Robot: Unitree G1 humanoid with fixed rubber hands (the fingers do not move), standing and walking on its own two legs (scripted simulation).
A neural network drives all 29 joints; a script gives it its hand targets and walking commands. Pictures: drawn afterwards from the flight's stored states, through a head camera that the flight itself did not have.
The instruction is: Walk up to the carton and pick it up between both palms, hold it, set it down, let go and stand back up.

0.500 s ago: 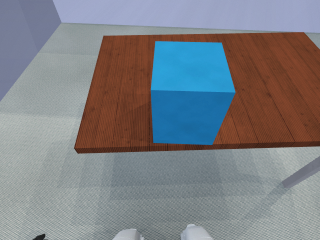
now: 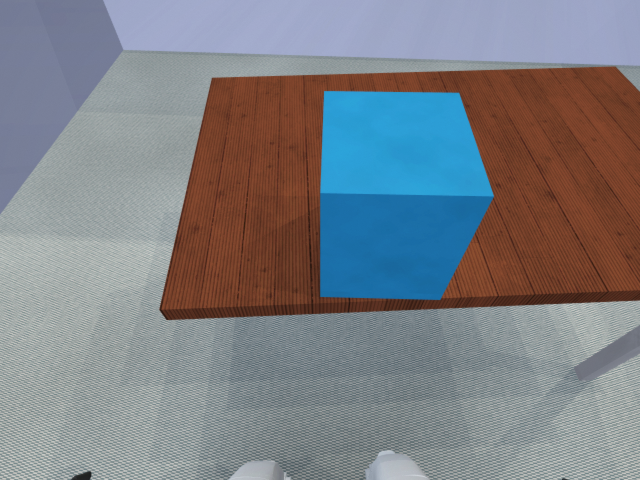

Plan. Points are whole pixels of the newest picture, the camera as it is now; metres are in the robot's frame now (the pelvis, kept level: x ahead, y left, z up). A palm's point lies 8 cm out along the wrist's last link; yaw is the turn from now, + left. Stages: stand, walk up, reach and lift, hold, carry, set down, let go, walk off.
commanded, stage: walk up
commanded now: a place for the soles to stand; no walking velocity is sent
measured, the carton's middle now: (385, 201) +0.50 -0.09 +0.02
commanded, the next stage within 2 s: none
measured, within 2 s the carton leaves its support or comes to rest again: neither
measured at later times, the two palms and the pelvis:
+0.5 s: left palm out of the picture +0.08 +0.36 -0.09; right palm out of the picture +0.06 -0.29 -0.10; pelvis +0.01 +0.04 +0.00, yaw -1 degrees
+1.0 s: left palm out of the picture +0.09 +0.38 -0.09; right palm out of the picture +0.09 -0.27 -0.09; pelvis +0.02 +0.05 +0.00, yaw +0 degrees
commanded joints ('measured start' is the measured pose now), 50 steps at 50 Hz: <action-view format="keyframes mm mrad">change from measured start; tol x32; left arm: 1 164 378 103 -8 18 -21 39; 50 73 337 88 -12 24 -13 24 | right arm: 1 -103 -229 -47 -104 -3 8 -15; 10 252 -316 -109 40 -30 -30 -11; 50 -70 -211 -34 -62 11 -5 -22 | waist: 1 59 -137 -122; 8 -98 -170 -90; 10 -186 288 -45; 26 72 -236 -169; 36 -132 217 -46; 50 34 -142 -130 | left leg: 1 -372 -5 -91 301 -237 11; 8 98 5 18 -179 21 47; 11 233 325 -674 -657 -122 51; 20 273 210 -279 -336 820 123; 24 -55 109 -125 -40 576 86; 27 -316 -12 -96 288 -231 12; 34 161 -9 31 -241 19 40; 37 180 314 -666 -624 -108 83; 46 -25 144 -200 -214 497 107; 50 -217 0 -76 155 -214 8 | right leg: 1 349 -379 657 -402 88 -345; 7 55 -238 393 -322 -48 -267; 11 -441 65 0 337 -226 -38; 22 29 1 -187 -115 4 -52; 27 282 -386 659 -447 -60 -335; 33 -9 -203 330 -345 -83 -230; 36 -335 70 -20 248 -165 -51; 45 120 -14 -146 -177 4 -49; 50 292 -355 539 -362 240 -322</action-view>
